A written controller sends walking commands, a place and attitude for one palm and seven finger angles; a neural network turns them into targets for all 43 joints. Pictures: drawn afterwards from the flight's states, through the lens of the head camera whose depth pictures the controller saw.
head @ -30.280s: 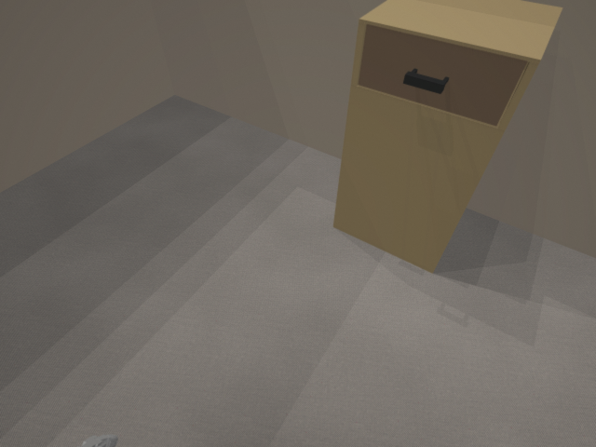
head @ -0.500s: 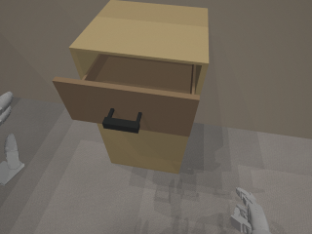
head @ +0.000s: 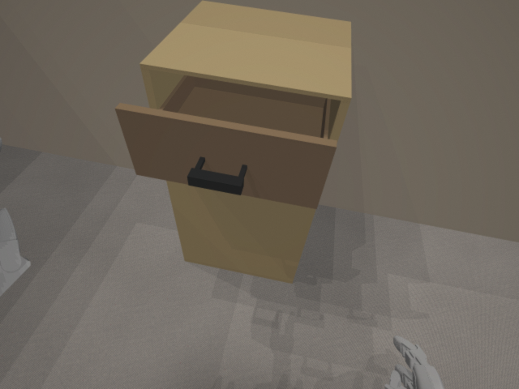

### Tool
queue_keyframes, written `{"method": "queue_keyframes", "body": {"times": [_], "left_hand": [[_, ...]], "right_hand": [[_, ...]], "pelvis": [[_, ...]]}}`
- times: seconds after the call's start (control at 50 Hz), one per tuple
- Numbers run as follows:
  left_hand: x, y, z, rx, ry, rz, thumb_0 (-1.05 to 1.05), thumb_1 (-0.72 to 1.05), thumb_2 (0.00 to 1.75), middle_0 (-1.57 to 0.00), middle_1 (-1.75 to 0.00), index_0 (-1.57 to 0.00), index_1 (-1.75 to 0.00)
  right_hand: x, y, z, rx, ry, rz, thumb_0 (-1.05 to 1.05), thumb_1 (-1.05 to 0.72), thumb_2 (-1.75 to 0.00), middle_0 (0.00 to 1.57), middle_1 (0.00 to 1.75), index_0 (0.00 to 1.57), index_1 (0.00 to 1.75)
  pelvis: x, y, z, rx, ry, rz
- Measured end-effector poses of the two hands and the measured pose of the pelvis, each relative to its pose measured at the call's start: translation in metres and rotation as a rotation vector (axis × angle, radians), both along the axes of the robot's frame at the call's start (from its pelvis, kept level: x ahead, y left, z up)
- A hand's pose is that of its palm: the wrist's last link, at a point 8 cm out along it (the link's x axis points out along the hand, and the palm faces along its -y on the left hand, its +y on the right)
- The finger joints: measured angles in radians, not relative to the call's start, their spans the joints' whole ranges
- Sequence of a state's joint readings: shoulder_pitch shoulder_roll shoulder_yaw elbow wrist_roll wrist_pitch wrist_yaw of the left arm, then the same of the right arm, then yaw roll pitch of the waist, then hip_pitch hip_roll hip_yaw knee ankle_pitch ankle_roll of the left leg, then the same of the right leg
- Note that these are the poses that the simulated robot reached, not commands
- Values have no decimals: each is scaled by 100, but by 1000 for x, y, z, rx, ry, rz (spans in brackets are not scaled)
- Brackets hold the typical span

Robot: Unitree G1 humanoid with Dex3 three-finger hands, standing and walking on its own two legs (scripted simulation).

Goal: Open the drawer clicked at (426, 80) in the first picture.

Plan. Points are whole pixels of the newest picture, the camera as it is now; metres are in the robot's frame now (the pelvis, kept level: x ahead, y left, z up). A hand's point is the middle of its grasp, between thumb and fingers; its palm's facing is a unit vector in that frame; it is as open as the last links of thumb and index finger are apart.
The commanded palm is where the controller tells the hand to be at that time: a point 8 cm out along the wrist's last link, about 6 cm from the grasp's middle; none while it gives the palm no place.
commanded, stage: step back with the hand held close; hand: left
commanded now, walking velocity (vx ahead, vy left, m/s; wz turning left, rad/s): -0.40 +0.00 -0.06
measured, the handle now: (219, 173) +0.50 +0.10 +0.03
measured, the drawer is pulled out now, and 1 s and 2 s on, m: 0.16 0.16 0.16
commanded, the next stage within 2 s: stop stepping back and stand still in 0.34 s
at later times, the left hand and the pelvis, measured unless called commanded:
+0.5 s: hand out of the picture +0.06 +0.24 +0.19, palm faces +0.29 -0.84 -0.46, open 7.4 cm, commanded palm -0.02 +0.28 +0.22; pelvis -0.16 +0.00 +0.01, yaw -2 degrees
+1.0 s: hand out of the picture -0.10 +0.26 +0.20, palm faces +0.43 -0.84 -0.34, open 7.4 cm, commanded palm -0.17 +0.30 +0.22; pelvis -0.30 +0.02 +0.00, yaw -1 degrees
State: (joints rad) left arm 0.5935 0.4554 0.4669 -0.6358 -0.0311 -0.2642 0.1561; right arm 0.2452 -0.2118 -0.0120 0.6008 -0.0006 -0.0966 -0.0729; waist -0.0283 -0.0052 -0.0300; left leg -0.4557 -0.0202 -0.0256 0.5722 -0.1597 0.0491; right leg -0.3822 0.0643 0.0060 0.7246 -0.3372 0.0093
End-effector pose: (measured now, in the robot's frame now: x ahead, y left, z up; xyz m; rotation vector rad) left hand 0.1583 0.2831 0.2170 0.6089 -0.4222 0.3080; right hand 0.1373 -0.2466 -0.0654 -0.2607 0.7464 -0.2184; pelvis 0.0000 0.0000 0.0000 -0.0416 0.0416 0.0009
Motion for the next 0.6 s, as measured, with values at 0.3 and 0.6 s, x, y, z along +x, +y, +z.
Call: {"method": "queue_keyframes", "body": {"times": [0.3,0.6], "left_hand": [[-66,-36,4,37,46,-133,1,89,90,-22,-31,-22,-30],[-193,-14,-5,-83,96,-102,1,89,90,-22,-30,-21,-30]], "right_hand": [[-48,-5,16,46,-47,34,1,-90,-90,20,30,20,30],[-174,17,32,16,-92,53,1,-90,-90,20,30,20,30]], "pelvis": [[-83,-20,7,33,41,-53],[-195,0,13,-7,-13,-55]]}}
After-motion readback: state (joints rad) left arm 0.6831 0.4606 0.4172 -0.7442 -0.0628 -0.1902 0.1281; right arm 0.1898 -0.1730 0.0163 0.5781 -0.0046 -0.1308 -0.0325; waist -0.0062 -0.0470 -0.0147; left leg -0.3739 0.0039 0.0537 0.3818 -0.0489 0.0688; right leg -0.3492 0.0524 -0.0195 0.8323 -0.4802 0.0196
